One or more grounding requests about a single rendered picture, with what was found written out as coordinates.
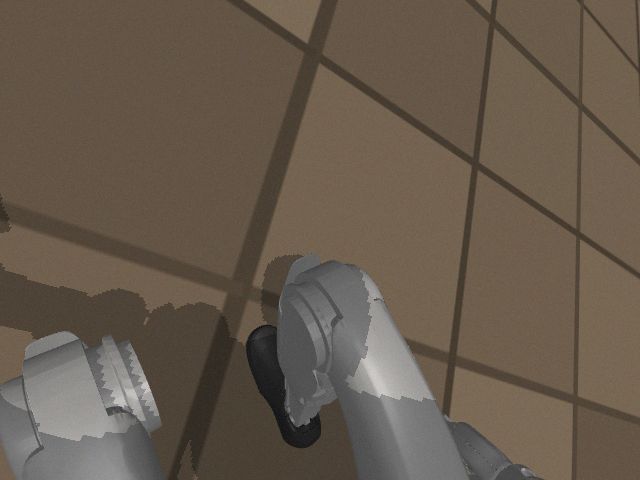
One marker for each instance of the right robot hand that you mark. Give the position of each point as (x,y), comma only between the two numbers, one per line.
(482,458)

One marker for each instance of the right robot arm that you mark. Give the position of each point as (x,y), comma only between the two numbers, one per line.
(517,472)

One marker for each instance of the right robot foot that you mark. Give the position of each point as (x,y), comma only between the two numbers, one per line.
(262,356)

